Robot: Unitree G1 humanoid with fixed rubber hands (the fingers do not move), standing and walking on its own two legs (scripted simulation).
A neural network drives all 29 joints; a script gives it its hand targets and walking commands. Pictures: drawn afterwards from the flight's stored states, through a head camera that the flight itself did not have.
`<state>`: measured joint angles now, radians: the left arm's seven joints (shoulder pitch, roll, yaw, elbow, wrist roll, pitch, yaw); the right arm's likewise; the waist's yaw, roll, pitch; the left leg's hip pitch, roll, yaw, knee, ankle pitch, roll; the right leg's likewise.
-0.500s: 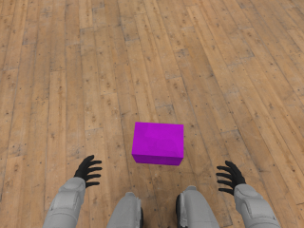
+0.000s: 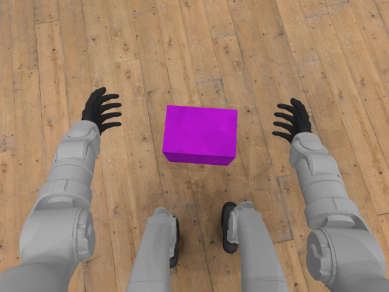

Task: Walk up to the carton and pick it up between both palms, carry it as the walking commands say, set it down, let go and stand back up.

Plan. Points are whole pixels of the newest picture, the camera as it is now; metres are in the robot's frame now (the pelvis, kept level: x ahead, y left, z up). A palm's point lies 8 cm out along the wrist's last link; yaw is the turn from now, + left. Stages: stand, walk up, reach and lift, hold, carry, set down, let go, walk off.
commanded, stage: reach and lift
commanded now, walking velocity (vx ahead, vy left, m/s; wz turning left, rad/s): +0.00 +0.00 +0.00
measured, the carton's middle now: (200, 138) +0.52 -0.01 -0.54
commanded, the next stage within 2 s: none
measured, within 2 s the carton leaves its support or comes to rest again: neither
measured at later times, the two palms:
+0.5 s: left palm (98, 98) +0.51 +0.24 -0.12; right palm (291, 109) +0.48 -0.21 -0.13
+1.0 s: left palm (120, 119) +0.51 +0.24 -0.28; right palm (270, 127) +0.48 -0.21 -0.29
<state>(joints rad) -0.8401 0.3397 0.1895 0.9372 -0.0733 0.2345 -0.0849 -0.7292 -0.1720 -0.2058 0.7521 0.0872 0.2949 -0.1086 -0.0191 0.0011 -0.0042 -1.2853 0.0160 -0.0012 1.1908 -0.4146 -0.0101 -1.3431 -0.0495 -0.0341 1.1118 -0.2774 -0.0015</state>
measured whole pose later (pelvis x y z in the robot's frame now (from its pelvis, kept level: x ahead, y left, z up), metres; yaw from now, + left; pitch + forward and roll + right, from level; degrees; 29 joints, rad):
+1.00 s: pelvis -0.02 +0.01 -0.17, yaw +0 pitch +49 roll +0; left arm -1.16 0.44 0.21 0.90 -0.12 0.15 -0.07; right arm -1.07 -0.29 -0.29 0.78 0.11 0.16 -0.08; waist -0.02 0.00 -0.03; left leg -2.08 0.01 -0.01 1.77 -0.55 0.00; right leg -2.14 -0.06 -0.01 1.67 -0.38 0.01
